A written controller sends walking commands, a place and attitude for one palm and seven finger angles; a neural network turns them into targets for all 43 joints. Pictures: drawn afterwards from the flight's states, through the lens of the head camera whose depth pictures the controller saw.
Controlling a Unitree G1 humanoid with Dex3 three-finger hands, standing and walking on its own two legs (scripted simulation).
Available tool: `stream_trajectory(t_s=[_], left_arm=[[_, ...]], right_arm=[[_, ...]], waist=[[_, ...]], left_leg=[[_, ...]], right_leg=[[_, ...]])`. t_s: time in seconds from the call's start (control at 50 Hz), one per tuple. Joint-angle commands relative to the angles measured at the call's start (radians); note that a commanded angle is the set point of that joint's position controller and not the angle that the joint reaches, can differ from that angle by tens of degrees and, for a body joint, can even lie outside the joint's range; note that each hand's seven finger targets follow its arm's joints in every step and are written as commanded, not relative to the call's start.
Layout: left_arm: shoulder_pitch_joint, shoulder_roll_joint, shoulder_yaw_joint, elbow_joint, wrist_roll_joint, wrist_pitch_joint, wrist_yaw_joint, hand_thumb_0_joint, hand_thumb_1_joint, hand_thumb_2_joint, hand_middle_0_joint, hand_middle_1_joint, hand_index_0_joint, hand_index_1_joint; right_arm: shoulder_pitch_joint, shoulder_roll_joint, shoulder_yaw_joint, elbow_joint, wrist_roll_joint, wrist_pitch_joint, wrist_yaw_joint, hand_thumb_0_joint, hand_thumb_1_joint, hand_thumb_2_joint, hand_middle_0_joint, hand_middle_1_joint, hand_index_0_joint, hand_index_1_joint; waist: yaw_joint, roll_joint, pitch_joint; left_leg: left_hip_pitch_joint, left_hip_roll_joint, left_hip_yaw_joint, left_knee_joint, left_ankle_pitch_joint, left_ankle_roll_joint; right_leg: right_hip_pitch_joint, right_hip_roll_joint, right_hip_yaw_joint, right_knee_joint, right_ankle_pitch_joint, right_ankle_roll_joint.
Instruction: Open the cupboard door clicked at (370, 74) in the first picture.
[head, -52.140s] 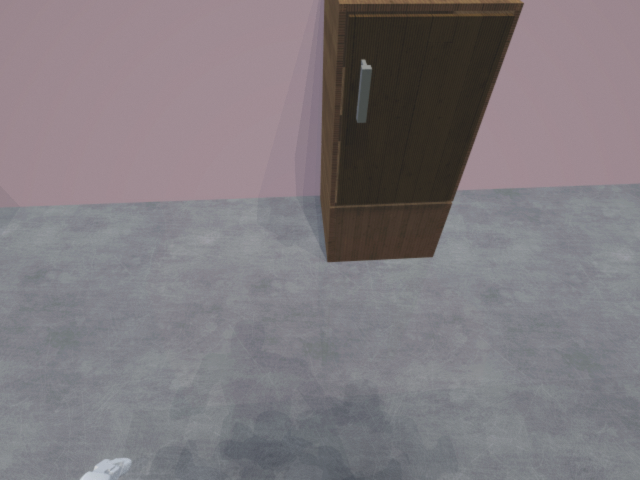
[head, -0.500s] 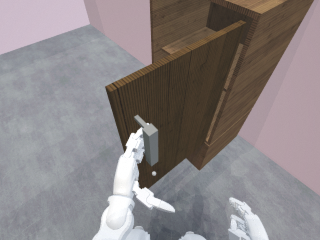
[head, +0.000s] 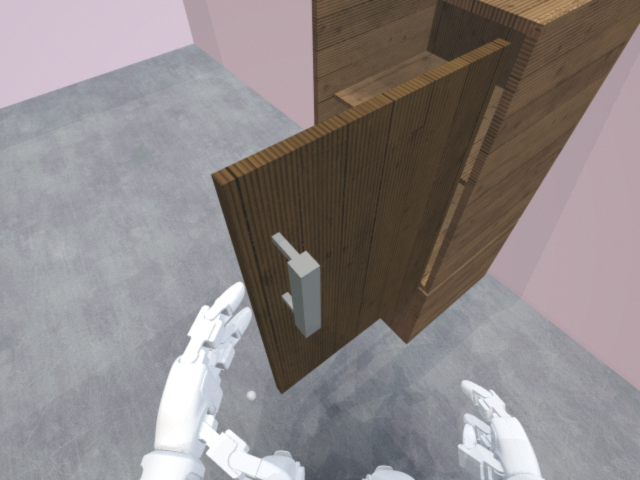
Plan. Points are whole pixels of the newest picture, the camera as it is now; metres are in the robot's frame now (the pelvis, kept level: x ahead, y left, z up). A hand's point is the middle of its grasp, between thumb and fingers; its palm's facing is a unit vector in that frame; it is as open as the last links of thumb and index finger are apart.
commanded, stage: slide the hand sideways off the handle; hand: left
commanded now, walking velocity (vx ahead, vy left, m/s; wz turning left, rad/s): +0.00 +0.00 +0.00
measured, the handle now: (295, 286) +0.33 +0.05 +0.07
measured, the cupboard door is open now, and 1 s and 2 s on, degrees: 89 89 89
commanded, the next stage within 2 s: draw the hand back to the body in 0.20 s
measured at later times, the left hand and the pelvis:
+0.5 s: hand (206, 407) +0.18 +0.12 +0.10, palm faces -0.06 -1.00 -0.07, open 16.3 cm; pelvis -0.01 +0.00 +0.00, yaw +0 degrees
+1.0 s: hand (95, 378) +0.19 +0.20 +0.15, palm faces +0.17 -0.94 -0.28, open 14.9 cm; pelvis +0.01 +0.02 +0.05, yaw +0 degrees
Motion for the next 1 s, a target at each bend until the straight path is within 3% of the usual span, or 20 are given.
stream_trajectory(t_s=[0.0,0.14,0.22,0.28,0.3,0.34,0.38,0.44,0.46,0.54,0.58,0.64,0.72,0.78,0.8,0.82,0.86,0.9,0.94,0.98], left_arm=[[0.033,0.030,0.036,-0.259,-0.033,-0.080,-0.039,0.000,-0.500,0.300,-0.150,-0.300,-0.150,-0.300],[0.091,0.090,0.121,-0.243,-0.074,-0.093,-0.090,0.000,-0.500,0.300,-0.150,-0.300,-0.150,-0.300],[0.047,0.068,0.092,-0.292,-0.089,-0.104,-0.109,0.000,-0.500,0.300,-0.150,-0.300,-0.150,-0.300],[0.048,0.067,0.083,-0.306,-0.093,-0.109,-0.106,0.000,-0.500,0.300,-0.150,-0.300,-0.150,-0.300],[0.054,0.097,0.107,-0.338,-0.096,-0.105,-0.104,0.000,-0.500,0.300,-0.150,-0.300,-0.150,-0.300],[0.055,0.173,0.179,-0.364,-0.092,-0.086,-0.090,0.000,-0.500,0.300,-0.150,-0.300,-0.150,-0.300],[0.051,0.172,0.183,-0.379,-0.089,-0.059,-0.081,0.000,-0.500,0.300,-0.150,-0.300,-0.150,-0.300],[0.086,0.166,0.218,-0.333,-0.113,-0.002,-0.084,0.000,-0.500,0.300,-0.150,-0.300,-0.150,-0.300],[0.096,0.139,0.195,-0.327,-0.119,0.015,-0.093,0.000,-0.500,0.300,-0.150,-0.300,-0.150,-0.300],[0.067,0.180,0.241,-0.346,-0.159,0.051,-0.125,0.000,-0.500,0.300,-0.150,-0.300,-0.150,-0.300],[0.070,0.202,0.267,-0.368,-0.168,0.053,-0.142,0.000,-0.500,0.300,-0.150,-0.300,-0.150,-0.300],[0.075,0.224,0.292,-0.420,-0.184,0.049,-0.163,0.000,-0.500,0.300,-0.150,-0.300,-0.150,-0.300],[0.068,0.237,0.326,-0.435,-0.202,0.063,-0.176,0.000,-0.430,0.330,-0.153,-0.300,-0.153,-0.300],[0.087,0.239,0.342,-0.432,-0.209,0.096,-0.186,0.000,-0.325,0.375,-0.156,-0.300,-0.156,-0.300],[0.085,0.365,0.381,-0.511,-0.080,0.143,-0.059,0.000,-0.290,0.390,-0.158,-0.300,-0.158,-0.300],[0.129,0.289,0.347,-0.494,-0.064,0.179,-0.004,0.000,-0.255,0.405,-0.159,-0.300,-0.159,-0.300],[0.165,0.245,0.323,-0.463,-0.045,0.224,0.038,0.000,-0.185,0.435,-0.161,-0.300,-0.161,-0.300],[0.136,0.280,0.351,-0.485,-0.025,0.242,0.069,0.000,-0.115,0.465,-0.164,-0.300,-0.164,-0.300],[0.106,0.315,0.378,-0.513,-0.011,0.246,0.091,0.000,-0.045,0.495,-0.166,-0.300,-0.166,-0.300],[0.088,0.316,0.376,-0.535,-0.002,0.251,0.103,0.000,0.025,0.525,-0.169,-0.300,-0.169,-0.300]], right_arm=[[-0.041,-0.103,-0.050,-0.169,0.011,-0.064,-0.015,0.000,-0.900,-0.900,0.200,0.300,0.200,0.300],[-0.049,-0.107,-0.056,-0.160,0.014,-0.078,-0.031,0.000,-0.900,-0.900,0.200,0.300,0.200,0.300],[-0.053,-0.108,-0.054,-0.166,0.017,-0.092,-0.034,0.000,-0.900,-0.900,0.200,0.300,0.200,0.300],[-0.050,-0.111,-0.056,-0.167,0.017,-0.102,-0.036,0.000,-0.900,-0.900,0.200,0.300,0.200,0.300],[-0.051,-0.112,-0.057,-0.173,0.019,-0.101,-0.038,0.000,-0.900,-0.900,0.200,0.300,0.200,0.300],[-0.047,-0.116,-0.058,-0.173,0.022,-0.091,-0.045,0.000,-0.900,-0.900,0.200,0.300,0.200,0.300],[-0.046,-0.111,-0.052,-0.181,0.027,-0.085,-0.047,0.000,-0.900,-0.900,0.200,0.300,0.200,0.300],[-0.047,-0.110,-0.049,-0.179,0.039,-0.077,-0.055,0.000,-0.900,-0.900,0.200,0.300,0.200,0.300],[-0.054,-0.112,-0.045,-0.186,0.043,-0.078,-0.057,0.000,-0.900,-0.900,0.200,0.300,0.200,0.300],[-0.055,-0.123,-0.038,-0.178,0.047,-0.094,-0.073,0.000,-0.900,-0.900,0.200,0.300,0.200,0.300],[-0.049,-0.125,-0.035,-0.175,0.048,-0.102,-0.076,0.000,-0.900,-0.900,0.200,0.300,0.200,0.300],[-0.052,-0.125,-0.034,-0.169,0.049,-0.116,-0.078,0.000,-0.900,-0.900,0.200,0.300,0.200,0.300],[-0.046,-0.126,-0.032,-0.159,0.055,-0.133,-0.077,0.000,-0.900,-0.900,0.200,0.300,0.200,0.300],[-0.049,-0.129,-0.033,-0.154,0.059,-0.139,-0.077,0.000,-0.900,-0.900,0.200,0.300,0.200,0.300],[-0.048,-0.116,-0.041,-0.162,0.044,-0.117,-0.105,0.000,-0.900,-0.900,0.200,0.300,0.200,0.300],[-0.038,-0.102,-0.031,-0.157,0.040,-0.107,-0.113,0.000,-0.900,-0.900,0.200,0.300,0.200,0.300],[-0.042,-0.098,-0.028,-0.143,0.039,-0.096,-0.115,0.000,-0.900,-0.900,0.200,0.300,0.200,0.300],[-0.050,-0.106,-0.026,-0.131,0.038,-0.084,-0.118,0.000,-0.900,-0.900,0.200,0.300,0.200,0.300],[-0.057,-0.113,-0.024,-0.119,0.033,-0.089,-0.123,0.000,-0.900,-0.900,0.200,0.300,0.200,0.300],[-0.063,-0.110,-0.020,-0.110,0.031,-0.097,-0.125,0.000,-0.900,-0.900,0.200,0.300,0.200,0.300]], waist=[[-0.020,-0.072,-0.172],[-0.013,-0.072,-0.150],[-0.025,-0.030,-0.161],[-0.026,-0.038,-0.177],[-0.016,-0.018,-0.188],[-0.002,-0.017,-0.194],[-0.003,-0.009,-0.175],[-0.005,-0.066,-0.121],[-0.010,-0.065,-0.095],[-0.018,-0.077,-0.069],[-0.013,-0.069,-0.072],[-0.002,0.014,-0.077],[0.000,0.042,-0.055],[0.002,0.021,-0.055],[0.060,0.026,-0.073],[0.033,0.011,-0.036],[0.027,-0.022,0.010],[0.027,0.002,0.005],[0.031,-0.012,-0.021],[0.028,0.011,-0.015]], left_leg=[[0.141,0.017,-0.052,-0.141,0.270,-0.021],[0.078,0.014,-0.049,-0.116,0.212,-0.021],[0.089,0.014,-0.052,-0.109,0.196,-0.020],[0.098,0.017,-0.059,-0.110,0.196,-0.019],[0.103,0.016,-0.057,-0.116,0.190,-0.018],[0.115,0.015,-0.053,-0.133,0.193,-0.016],[0.139,0.015,-0.051,-0.161,0.185,-0.016],[0.140,0.018,-0.050,-0.192,0.160,-0.014],[0.146,0.019,-0.046,-0.205,0.149,-0.014],[0.172,0.022,-0.051,-0.231,0.141,-0.011],[0.196,0.022,-0.052,-0.247,0.164,-0.012],[0.247,0.024,-0.056,-0.276,0.207,-0.014],[0.293,0.032,-0.071,-0.314,0.217,-0.021],[0.318,0.035,-0.074,-0.330,0.256,-0.022],[0.334,0.049,-0.068,-0.372,0.267,-0.019],[0.352,0.049,-0.066,-0.384,0.269,-0.021],[0.357,0.056,-0.068,-0.402,0.269,-0.021],[0.397,0.060,-0.072,-0.425,0.296,-0.021],[0.437,0.063,-0.075,-0.447,0.335,-0.020],[0.482,0.069,-0.081,-0.476,0.353,-0.022]], right_leg=[[0.107,-0.025,0.052,-0.162,0.378,0.023],[0.095,-0.028,0.077,-0.173,0.316,0.027],[0.064,-0.028,0.072,-0.167,0.278,0.026],[0.052,-0.024,0.062,-0.157,0.260,0.025],[0.061,-0.024,0.068,-0.167,0.250,0.025],[0.103,-0.021,0.081,-0.190,0.236,0.021],[0.111,-0.020,0.069,-0.207,0.219,0.022],[0.140,-0.019,0.076,-0.265,0.185,0.029],[0.138,-0.021,0.070,-0.279,0.172,0.033],[0.169,-0.027,0.081,-0.331,0.150,0.039],[0.184,-0.027,0.075,-0.334,0.185,0.039],[0.201,-0.019,0.047,-0.324,0.240,0.031],[0.196,-0.010,0.021,-0.331,0.243,0.026],[0.220,-0.008,0.009,-0.339,0.284,0.028],[0.259,-0.041,0.084,-0.401,0.294,0.013],[0.259,-0.045,0.073,-0.419,0.293,0.014],[0.277,-0.046,0.062,-0.433,0.288,0.019],[0.299,-0.046,0.057,-0.450,0.304,0.018],[0.342,-0.048,0.052,-0.466,0.332,0.019],[0.348,-0.051,0.050,-0.483,0.331,0.022]])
